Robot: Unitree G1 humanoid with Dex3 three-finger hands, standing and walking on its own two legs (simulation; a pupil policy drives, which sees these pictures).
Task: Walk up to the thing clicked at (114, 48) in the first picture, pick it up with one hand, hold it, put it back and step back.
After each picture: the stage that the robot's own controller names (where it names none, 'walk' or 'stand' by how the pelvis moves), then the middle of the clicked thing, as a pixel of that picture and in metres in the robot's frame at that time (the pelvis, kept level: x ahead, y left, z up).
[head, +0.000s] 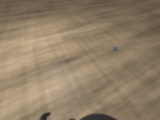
stand; (114, 48) +1.70 -0.58 -0.72
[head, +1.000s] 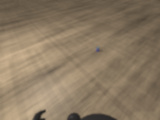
walk; (97, 49) +1.65 -0.09 -0.70
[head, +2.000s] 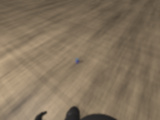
walk; (77, 60) +1.12 +0.31 -0.71
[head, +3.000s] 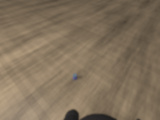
walk; (74, 76) +0.72 +0.23 -0.70
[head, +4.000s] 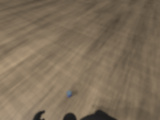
walk; (69, 94) +0.43 +0.23 -0.70
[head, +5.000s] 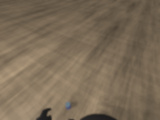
stand; (68, 105) +0.33 +0.25 -0.72
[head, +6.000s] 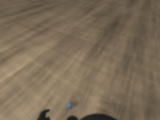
stand; (68, 106) +0.29 +0.24 -0.71
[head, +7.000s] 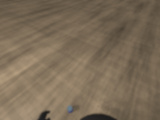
stand; (70, 109) +0.29 +0.22 -0.72
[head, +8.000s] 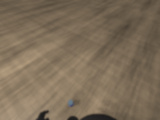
stand; (70, 103) +0.33 +0.22 -0.72
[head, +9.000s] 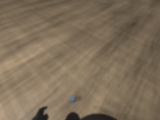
stand; (72, 99) +0.35 +0.18 -0.71
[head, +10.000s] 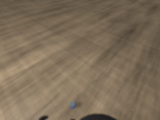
stand; (72, 105) +0.35 +0.19 -0.73
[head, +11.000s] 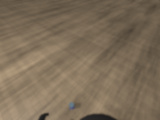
stand; (71, 106) +0.33 +0.21 -0.73
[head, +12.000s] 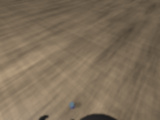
stand; (71, 105) +0.34 +0.21 -0.73
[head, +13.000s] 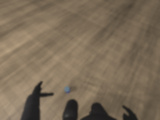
go down; (67, 89) +0.36 +0.21 -0.62
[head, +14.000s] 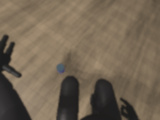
go down; (60, 68) +0.41 +0.24 -0.31
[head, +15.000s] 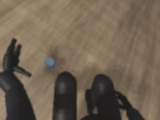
close in; (50, 63) +0.40 +0.26 -0.26
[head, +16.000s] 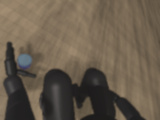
close; (24, 62) +0.39 +0.29 -0.22
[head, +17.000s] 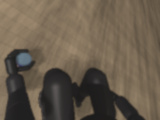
close; (24, 61) +0.38 +0.29 -0.22
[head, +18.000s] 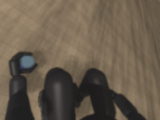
lift; (26, 63) +0.37 +0.28 -0.23
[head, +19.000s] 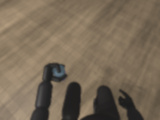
lift; (60, 73) +0.33 +0.21 -0.03
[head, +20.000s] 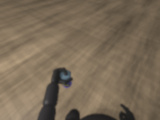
hold; (66, 79) +0.32 +0.17 +0.00
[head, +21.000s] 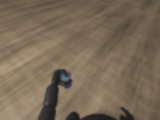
hold; (66, 80) +0.32 +0.17 +0.00
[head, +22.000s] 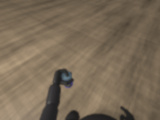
crouch; (67, 79) +0.33 +0.16 -0.01
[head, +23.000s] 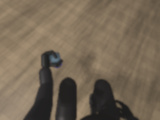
crouch; (56, 60) +0.43 +0.23 -0.10
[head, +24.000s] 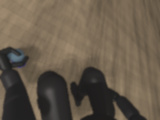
lower; (18, 59) +0.41 +0.30 -0.22
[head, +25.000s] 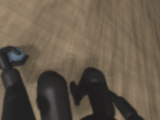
lower; (17, 57) +0.41 +0.30 -0.23
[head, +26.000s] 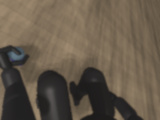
lower; (17, 57) +0.41 +0.30 -0.23
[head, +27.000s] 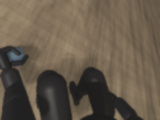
lower; (17, 57) +0.41 +0.30 -0.23
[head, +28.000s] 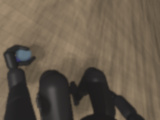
open; (23, 57) +0.40 +0.28 -0.23
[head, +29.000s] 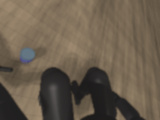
stand; (27, 56) +0.40 +0.28 -0.23
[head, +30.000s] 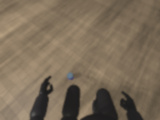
walk; (70, 76) +0.41 +0.20 -0.48
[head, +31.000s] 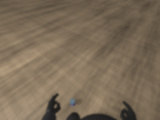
stand; (72, 102) +0.37 +0.18 -0.66
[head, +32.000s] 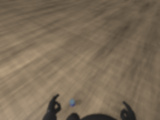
stand; (72, 102) +0.37 +0.18 -0.67
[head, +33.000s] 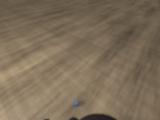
stand; (75, 103) +0.39 +0.17 -0.72
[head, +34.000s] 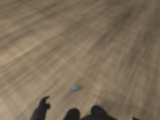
walk; (74, 88) +0.44 +0.14 -0.71
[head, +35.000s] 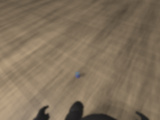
walk; (77, 74) +0.69 +0.22 -0.69
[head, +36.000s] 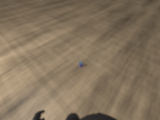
stand; (80, 64) +1.03 +0.18 -0.70
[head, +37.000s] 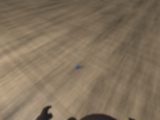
stand; (77, 66) +1.01 +0.22 -0.72
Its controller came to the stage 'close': yes
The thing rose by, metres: 0.71
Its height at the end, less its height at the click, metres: +0.00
